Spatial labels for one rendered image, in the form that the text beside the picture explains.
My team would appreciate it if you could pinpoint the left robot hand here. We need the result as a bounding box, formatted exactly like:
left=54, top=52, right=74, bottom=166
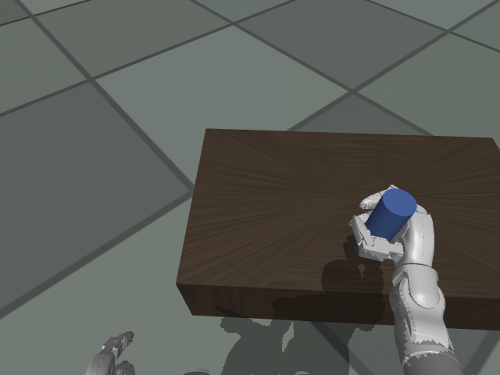
left=84, top=331, right=135, bottom=375

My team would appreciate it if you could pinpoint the can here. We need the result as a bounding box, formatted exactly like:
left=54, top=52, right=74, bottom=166
left=354, top=188, right=417, bottom=259

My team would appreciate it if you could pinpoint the right robot arm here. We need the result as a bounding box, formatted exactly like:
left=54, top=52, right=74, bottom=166
left=389, top=263, right=463, bottom=375

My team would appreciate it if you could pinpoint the right robot hand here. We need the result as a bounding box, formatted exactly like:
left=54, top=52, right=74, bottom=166
left=349, top=185, right=434, bottom=269

